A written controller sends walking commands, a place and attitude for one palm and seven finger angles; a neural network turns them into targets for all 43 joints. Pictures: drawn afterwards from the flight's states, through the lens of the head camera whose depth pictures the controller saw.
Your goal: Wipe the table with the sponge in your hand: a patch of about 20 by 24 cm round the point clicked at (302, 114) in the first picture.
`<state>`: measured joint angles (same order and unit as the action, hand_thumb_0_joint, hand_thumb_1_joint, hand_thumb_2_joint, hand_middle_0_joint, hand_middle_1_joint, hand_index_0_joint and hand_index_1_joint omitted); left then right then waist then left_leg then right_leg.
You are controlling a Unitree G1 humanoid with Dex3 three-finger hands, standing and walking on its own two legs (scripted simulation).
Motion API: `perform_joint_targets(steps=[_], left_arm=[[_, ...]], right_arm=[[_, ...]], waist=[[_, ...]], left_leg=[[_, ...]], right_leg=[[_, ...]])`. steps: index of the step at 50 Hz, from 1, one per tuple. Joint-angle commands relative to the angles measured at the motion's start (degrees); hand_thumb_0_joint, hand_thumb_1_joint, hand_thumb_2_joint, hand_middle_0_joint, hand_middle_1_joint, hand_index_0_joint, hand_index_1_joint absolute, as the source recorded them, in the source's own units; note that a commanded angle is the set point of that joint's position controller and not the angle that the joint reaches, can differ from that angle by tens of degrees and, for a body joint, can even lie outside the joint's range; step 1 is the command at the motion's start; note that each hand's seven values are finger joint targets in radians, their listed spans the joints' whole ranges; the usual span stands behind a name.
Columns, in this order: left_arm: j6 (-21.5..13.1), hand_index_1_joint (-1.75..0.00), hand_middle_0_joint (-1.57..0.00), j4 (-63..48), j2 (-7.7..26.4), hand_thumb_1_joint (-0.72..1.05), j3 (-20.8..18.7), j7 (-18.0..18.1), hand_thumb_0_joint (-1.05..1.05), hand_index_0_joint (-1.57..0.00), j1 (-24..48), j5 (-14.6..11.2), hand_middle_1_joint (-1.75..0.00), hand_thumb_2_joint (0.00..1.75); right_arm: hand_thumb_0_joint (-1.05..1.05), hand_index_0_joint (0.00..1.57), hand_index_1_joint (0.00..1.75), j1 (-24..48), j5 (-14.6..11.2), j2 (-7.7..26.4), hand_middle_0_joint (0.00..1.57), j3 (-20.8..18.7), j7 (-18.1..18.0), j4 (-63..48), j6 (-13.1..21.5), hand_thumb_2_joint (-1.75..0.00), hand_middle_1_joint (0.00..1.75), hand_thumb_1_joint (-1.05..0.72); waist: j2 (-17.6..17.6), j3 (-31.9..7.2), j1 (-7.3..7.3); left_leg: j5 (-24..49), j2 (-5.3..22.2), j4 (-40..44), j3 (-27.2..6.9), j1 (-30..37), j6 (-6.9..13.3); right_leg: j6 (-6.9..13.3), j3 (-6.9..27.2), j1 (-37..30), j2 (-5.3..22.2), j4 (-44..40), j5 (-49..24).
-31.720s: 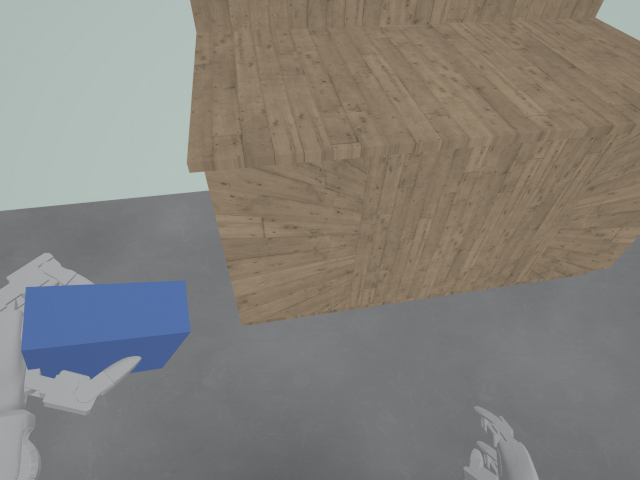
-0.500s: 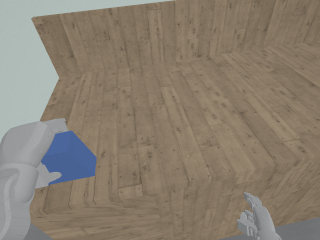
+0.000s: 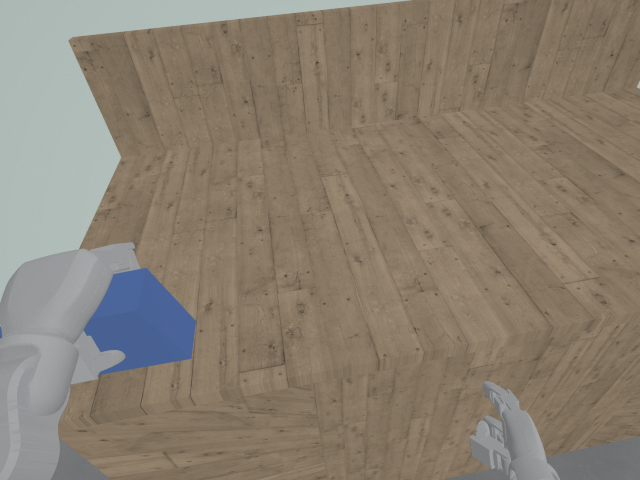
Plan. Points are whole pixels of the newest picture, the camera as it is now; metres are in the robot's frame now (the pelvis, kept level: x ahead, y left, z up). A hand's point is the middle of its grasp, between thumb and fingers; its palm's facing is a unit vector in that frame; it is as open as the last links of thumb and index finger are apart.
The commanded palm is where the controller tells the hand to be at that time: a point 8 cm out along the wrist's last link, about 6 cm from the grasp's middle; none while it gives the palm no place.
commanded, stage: step back with the hand held close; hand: left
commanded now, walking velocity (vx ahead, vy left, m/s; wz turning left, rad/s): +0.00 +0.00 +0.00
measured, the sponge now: (119, 335) +0.20 +0.28 +0.13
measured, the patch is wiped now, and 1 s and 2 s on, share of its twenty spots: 1.00 1.00 1.00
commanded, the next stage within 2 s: stop stepping back and stand still in 1.64 s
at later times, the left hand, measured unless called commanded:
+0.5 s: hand (121, 265) +0.22 +0.24 +0.23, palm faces +0.41 -0.81 -0.42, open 9.2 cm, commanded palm +0.16 +0.28 +0.23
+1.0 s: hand (69, 321) +0.15 +0.25 +0.22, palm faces +0.49 -0.80 -0.35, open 9.2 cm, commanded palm +0.10 +0.29 +0.23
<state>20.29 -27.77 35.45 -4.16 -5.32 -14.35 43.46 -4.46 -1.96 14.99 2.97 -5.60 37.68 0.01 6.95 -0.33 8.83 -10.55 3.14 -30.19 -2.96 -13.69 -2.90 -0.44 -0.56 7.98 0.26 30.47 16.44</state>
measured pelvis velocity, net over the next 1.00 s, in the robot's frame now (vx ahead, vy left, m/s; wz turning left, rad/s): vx -0.06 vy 0.00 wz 0.01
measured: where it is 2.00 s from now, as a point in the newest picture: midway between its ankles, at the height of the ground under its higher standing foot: outside the picture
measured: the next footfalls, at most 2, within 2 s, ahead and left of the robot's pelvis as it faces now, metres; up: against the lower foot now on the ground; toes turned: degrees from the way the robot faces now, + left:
left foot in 1.48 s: -0.07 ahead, +0.14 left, +0.00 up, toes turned +8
right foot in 1.74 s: -0.14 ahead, -0.16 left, +0.00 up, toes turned -1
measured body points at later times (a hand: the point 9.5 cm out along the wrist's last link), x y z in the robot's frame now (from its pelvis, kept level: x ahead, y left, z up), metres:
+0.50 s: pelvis -0.01 +0.01 -0.01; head +0.01 +0.01 +0.44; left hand +0.19 +0.28 +0.25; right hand +0.14 -0.24 -0.10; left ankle +0.05 +0.14 -0.73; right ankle +0.01 -0.13 -0.73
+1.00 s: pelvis -0.06 +0.00 -0.02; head -0.05 +0.02 +0.43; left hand +0.12 +0.29 +0.24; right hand +0.14 -0.21 -0.08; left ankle +0.04 +0.14 -0.73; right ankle +0.01 -0.13 -0.73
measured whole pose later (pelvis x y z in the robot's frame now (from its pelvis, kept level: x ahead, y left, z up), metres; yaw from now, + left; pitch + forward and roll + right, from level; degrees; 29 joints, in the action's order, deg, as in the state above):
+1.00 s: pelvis -0.06 +0.00 -0.02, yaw +1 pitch +1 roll -2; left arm -10.9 -36.6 23.7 -25.4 8.2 -19.5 -3.2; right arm -10.5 -0.2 11.7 3.1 -4.4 31.6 7.2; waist 0.5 -0.4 1.4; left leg -17.1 2.3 -41.3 -3.8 -30.7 -0.6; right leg -0.9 -1.3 25.1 -0.4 37.1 13.2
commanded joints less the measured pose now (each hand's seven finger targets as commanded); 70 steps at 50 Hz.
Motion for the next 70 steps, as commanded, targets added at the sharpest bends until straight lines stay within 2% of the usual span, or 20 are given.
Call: perform_joint_targets(steps=[1,5,6,7,8,11,14,20,24,28,33,42,48,51,58,60,63,65,67,70], left_arm=[[-0.40,-1.60,-1.20,-8.79,12.70,0.10,-9.75,3.01,0.00,-1.20,11.21,1.89,-1.60,1.30],[0.29,-1.60,-1.20,-1.85,10.11,0.10,-7.27,2.72,0.00,-1.20,11.41,2.65,-1.60,1.30],[-13.16,-1.60,-1.20,-16.55,-2.43,0.10,-16.95,5.98,0.00,-1.20,23.04,-43.97,-1.60,1.30],[-17.44,-1.60,-1.20,-4.97,4.41,0.10,-18.85,7.80,0.00,-1.20,12.15,-42.47,-1.60,1.30],[-20.08,-1.60,-1.20,-10.92,2.88,0.10,-20.28,9.10,0.00,-1.20,10.00,-45.28,-1.60,1.30],[-25.93,-1.60,-1.20,-22.17,2.54,0.10,-24.47,11.71,0.00,-1.20,7.91,-47.45,-1.60,1.30],[-29.35,-1.60,-1.20,-21.85,1.91,0.10,-28.37,12.97,0.00,-1.20,0.75,-48.59,-1.60,1.30],[-32.36,-1.60,-1.20,-18.27,-1.09,0.10,-28.17,12.73,0.00,-1.20,-5.76,-48.14,-1.60,1.30],[-32.95,-1.60,-1.20,-20.15,0.17,0.10,-28.26,13.01,0.00,-1.20,-5.54,-48.00,-1.60,1.30],[-33.81,-1.60,-1.20,-20.82,1.26,0.10,-29.26,13.58,0.00,-1.20,-6.71,-48.16,-1.60,1.30],[-34.93,-1.60,-1.20,-23.37,1.96,0.10,-30.53,14.54,0.00,-1.20,-6.63,-48.11,-1.60,1.30],[-34.49,-1.60,-1.20,-18.67,-1.63,0.10,-27.28,14.64,0.00,-1.20,-0.29,-46.86,-1.60,1.30],[-34.64,-1.60,-1.20,-20.94,-0.32,0.10,-26.29,14.53,0.00,-1.20,1.07,-46.85,-1.60,1.30],[-34.96,-1.60,-1.20,-24.54,0.27,0.10,-26.23,14.99,0.00,-1.20,1.62,-46.92,-1.60,1.30],[-35.72,-1.60,-1.20,-23.47,-0.32,0.10,-29.75,16.08,0.00,-1.20,0.78,-46.79,-1.60,1.30],[-35.96,-1.60,-1.20,-20.29,-0.72,0.10,-29.27,15.89,0.00,-1.20,-0.26,-47.36,-1.60,1.30],[-36.52,-1.60,-1.20,-20.11,0.72,0.10,-28.88,14.81,0.00,-1.20,1.57,-47.03,-1.60,1.30],[-35.16,-1.60,-1.20,-20.80,1.44,0.10,-27.26,15.15,0.00,-1.20,0.31,-47.27,-1.60,1.30],[-33.06,-1.60,-1.20,-21.86,0.91,0.10,-26.98,14.75,0.00,-1.20,1.04,-47.61,-1.60,1.30],[-33.26,-1.60,-1.20,-20.96,1.35,0.10,-28.91,14.68,0.00,-1.20,-0.06,-47.53,-1.60,1.30]], right_arm=[[0.00,0.20,0.30,15.61,-0.03,4.36,0.20,-1.33,0.17,-12.71,4.77,-0.90,0.30,-0.90],[0.00,0.20,0.30,15.12,0.01,4.59,0.20,-1.25,-0.29,-12.28,4.54,-0.90,0.30,-0.90],[0.00,0.20,0.30,5.99,-1.67,2.54,0.20,-0.76,-0.03,-22.30,5.08,-0.90,0.30,-0.90],[0.00,0.20,0.30,0.29,0.68,2.24,0.20,0.62,-0.39,-16.52,5.14,-0.90,0.30,-0.90],[0.00,0.20,0.30,-1.64,0.65,2.47,0.20,-0.12,-0.55,-16.27,5.02,-0.90,0.30,-0.90],[0.00,0.20,0.30,-2.03,1.81,5.22,0.20,-1.00,-0.60,-16.32,5.88,-0.90,0.30,-0.90],[0.00,0.20,0.30,-2.40,1.83,6.17,0.20,-2.52,0.28,-17.12,6.34,-0.90,0.30,-0.90],[0.00,0.20,0.30,-3.38,1.60,5.29,0.20,-3.42,1.01,-15.33,7.58,-0.90,0.30,-0.90],[0.00,0.20,0.30,-1.66,1.26,5.34,0.20,-3.88,0.73,-15.25,8.18,-0.90,0.30,-0.90],[0.00,0.20,0.30,-2.63,1.03,4.52,0.20,-4.25,0.62,-14.56,8.33,-0.90,0.30,-0.90],[0.00,0.20,0.30,-2.40,1.15,4.84,0.20,-4.69,0.33,-14.59,8.56,-0.90,0.30,-0.90],[0.00,0.20,0.30,-2.04,0.97,6.41,0.20,-4.69,0.12,-15.54,10.17,-0.90,0.30,-0.90],[0.00,0.20,0.30,-1.43,1.48,4.77,0.20,-3.98,0.57,-14.73,10.32,-0.90,0.30,-0.90],[0.00,0.20,0.30,-1.48,1.75,4.17,0.20,-3.68,0.90,-13.69,9.54,-0.90,0.30,-0.90],[0.00,0.20,0.30,-1.94,1.24,5.69,0.20,-5.49,1.19,-14.48,9.92,-0.90,0.30,-0.90],[0.00,0.20,0.30,-3.89,1.01,5.08,0.20,-5.93,1.71,-13.58,10.41,-0.90,0.30,-0.90],[0.00,0.20,0.30,-3.87,0.52,4.79,0.20,-5.81,1.94,-14.11,11.02,-0.90,0.30,-0.90],[0.00,0.20,0.30,-2.62,0.40,3.07,0.20,-5.02,1.95,-12.72,10.33,-0.90,0.30,-0.90],[0.00,0.20,0.30,-1.21,1.13,0.88,0.20,-2.71,2.62,-10.49,9.48,-0.90,0.30,-0.90],[0.00,0.20,0.30,-0.80,1.12,1.51,0.20,-2.85,2.12,-10.82,8.95,-0.90,0.30,-0.90]], waist=[[-1.49,-6.42,0.56],[-3.25,-3.01,-0.20],[-13.82,6.07,-7.83],[-22.65,2.37,-7.44],[-23.66,-0.99,-7.50],[-0.87,-8.69,-8.03],[11.59,-7.88,-6.90],[-1.47,-12.45,-7.65],[-1.34,-12.73,-8.00],[-9.11,-11.11,-8.91],[-5.31,-9.08,-9.18],[4.24,-6.55,-8.73],[-8.74,-5.64,-8.97],[-7.97,-8.77,-9.65],[9.70,-9.07,-9.54],[7.83,-10.12,-9.37],[-0.63,-8.12,-8.76],[-20.88,-7.09,-8.91],[-18.40,-6.16,-10.03],[-14.87,-3.96,-9.54]], left_leg=[[-0.87,-4.02,4.58,1.19,4.38,3.10],[-3.38,-4.04,4.78,1.69,3.06,3.17],[-16.96,-3.28,-4.81,1.48,1.62,5.06],[-16.61,-4.03,-11.29,2.26,3.01,5.00],[-13.41,-3.70,-15.46,1.86,2.84,4.72],[-4.24,1.14,-3.39,-2.31,2.08,5.17],[-11.48,4.23,6.98,-9.72,-7.22,6.68],[10.29,4.11,-0.57,-7.24,-3.66,6.02],[7.22,3.52,-1.33,-5.60,-3.63,5.34],[-1.81,2.16,-6.01,-3.10,-6.61,4.39],[-11.17,2.14,-4.00,-4.58,-8.91,4.61],[-29.14,6.26,8.95,-12.22,-16.45,6.89],[-20.96,1.26,-6.45,-3.84,-12.25,4.56],[-13.66,1.11,-11.21,-2.77,-7.99,3.60],[-30.44,12.30,11.83,-15.46,-20.87,8.64],[-20.19,12.25,9.52,-13.61,-14.83,9.08],[-23.46,6.01,-5.40,-4.23,-18.29,5.20],[-20.77,-3.45,-38.04,4.12,-12.09,0.68],[-17.24,-0.24,-47.14,2.04,-10.33,1.02],[-19.72,2.48,-24.30,1.93,-9.40,2.21]], right_leg=[[3.10,0.85,4.76,-1.63,-8.26,0.45],[3.03,0.60,6.45,-1.97,-8.95,2.50],[2.38,6.96,22.87,1.81,-16.39,8.04],[4.31,7.81,25.28,4.49,-17.24,13.60],[5.33,7.97,23.58,7.35,-15.30,7.61],[3.75,3.31,13.53,6.51,-0.43,-12.51],[1.00,-0.68,8.82,0.46,5.18,-2.90],[0.73,0.00,7.16,1.85,0.92,-15.95],[1.31,1.73,8.41,4.42,0.90,-17.77],[2.41,5.38,11.48,8.27,-2.27,-17.75],[2.51,5.47,15.41,7.62,-1.76,-7.91],[-0.30,-0.04,12.56,-1.09,5.25,4.97],[3.00,8.60,20.13,7.41,-5.95,5.28],[4.56,9.71,20.75,11.36,-3.51,-6.64],[-0.53,0.07,12.56,-1.80,18.93,10.94],[-0.32,1.11,14.40,-2.52,18.58,12.01],[1.54,2.65,10.14,2.28,0.46,1.39],[9.08,21.02,25.67,20.26,-15.92,9.00],[9.00,15.98,29.71,19.83,-13.58,1.84],[7.79,12.86,23.64,17.17,-7.55,-6.59]])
